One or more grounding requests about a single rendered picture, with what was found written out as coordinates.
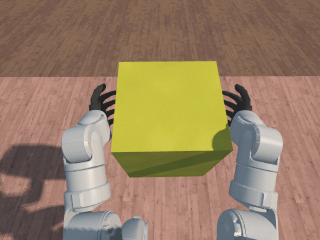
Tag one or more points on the robot right hand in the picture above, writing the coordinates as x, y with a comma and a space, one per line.
243, 102

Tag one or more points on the carton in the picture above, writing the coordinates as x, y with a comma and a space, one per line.
169, 119

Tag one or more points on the robot left thigh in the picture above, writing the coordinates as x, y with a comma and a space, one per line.
135, 229

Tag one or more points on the robot left upper arm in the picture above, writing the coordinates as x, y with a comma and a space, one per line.
99, 225

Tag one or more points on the robot right upper arm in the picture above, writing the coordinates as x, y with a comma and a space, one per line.
236, 224

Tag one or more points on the robot left forearm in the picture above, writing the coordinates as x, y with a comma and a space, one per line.
83, 157

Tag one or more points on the robot left hand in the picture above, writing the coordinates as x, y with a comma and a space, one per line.
96, 101

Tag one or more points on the robot right forearm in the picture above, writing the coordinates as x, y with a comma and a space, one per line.
258, 157

